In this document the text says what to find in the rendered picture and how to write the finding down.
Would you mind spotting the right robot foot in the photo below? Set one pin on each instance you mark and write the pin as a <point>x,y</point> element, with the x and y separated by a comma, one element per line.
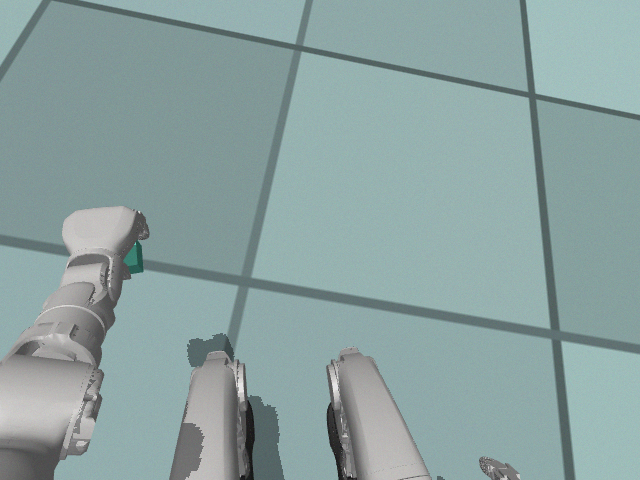
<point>336,444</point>

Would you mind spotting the left robot arm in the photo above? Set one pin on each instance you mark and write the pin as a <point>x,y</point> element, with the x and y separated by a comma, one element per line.
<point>49,379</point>

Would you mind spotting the left robot hand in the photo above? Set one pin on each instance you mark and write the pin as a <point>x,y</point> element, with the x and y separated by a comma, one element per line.
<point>115,228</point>

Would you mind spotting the right robot hand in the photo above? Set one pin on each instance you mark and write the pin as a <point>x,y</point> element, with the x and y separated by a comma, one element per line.
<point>497,470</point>

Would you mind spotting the small box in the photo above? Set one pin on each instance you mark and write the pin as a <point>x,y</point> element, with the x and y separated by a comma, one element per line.
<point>134,259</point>

